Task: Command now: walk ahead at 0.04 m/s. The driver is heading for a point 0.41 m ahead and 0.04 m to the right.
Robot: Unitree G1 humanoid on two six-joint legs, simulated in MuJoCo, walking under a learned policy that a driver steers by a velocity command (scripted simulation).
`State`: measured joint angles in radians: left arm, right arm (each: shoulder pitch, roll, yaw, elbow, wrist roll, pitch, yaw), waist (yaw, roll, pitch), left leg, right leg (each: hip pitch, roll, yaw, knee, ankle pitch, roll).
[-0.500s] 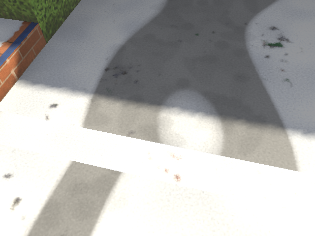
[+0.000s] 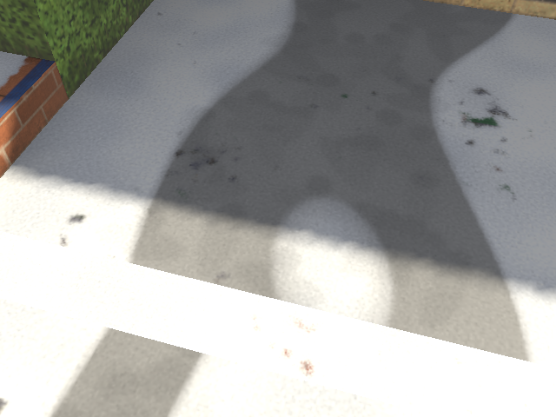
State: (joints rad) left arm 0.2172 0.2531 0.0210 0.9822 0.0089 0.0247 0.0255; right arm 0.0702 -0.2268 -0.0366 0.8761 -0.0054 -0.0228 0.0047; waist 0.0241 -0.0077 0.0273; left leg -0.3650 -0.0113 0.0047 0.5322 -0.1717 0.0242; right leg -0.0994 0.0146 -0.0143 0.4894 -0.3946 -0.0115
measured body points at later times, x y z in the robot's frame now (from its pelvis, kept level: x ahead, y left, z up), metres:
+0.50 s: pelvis -0.01 +0.00 +0.00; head +0.00 +0.00 +0.45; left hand -0.03 +0.25 -0.15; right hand +0.10 -0.25 -0.14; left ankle +0.07 +0.11 -0.73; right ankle -0.08 -0.11 -0.73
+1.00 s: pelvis +0.01 +0.00 +0.00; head +0.01 +0.01 +0.45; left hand -0.05 +0.24 -0.15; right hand +0.09 -0.25 -0.14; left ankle +0.05 +0.10 -0.72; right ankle -0.09 -0.11 -0.73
